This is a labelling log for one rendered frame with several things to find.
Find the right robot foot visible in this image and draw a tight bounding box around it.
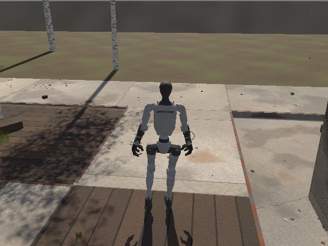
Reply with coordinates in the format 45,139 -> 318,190
164,194 -> 172,207

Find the left robot upper arm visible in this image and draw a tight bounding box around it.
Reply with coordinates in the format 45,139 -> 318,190
140,103 -> 155,131

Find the right robot forearm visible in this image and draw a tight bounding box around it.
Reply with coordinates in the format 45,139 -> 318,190
183,124 -> 192,146

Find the left robot forearm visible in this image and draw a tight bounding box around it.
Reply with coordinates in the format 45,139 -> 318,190
133,124 -> 145,146

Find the left robot hand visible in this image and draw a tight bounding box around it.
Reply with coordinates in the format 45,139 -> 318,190
132,143 -> 143,157

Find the right robot upper arm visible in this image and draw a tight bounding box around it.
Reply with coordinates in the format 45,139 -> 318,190
176,104 -> 189,132

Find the right robot hand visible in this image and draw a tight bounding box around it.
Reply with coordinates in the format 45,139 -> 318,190
181,144 -> 193,156

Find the left robot thigh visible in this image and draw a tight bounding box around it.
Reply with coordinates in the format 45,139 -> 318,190
146,142 -> 157,173

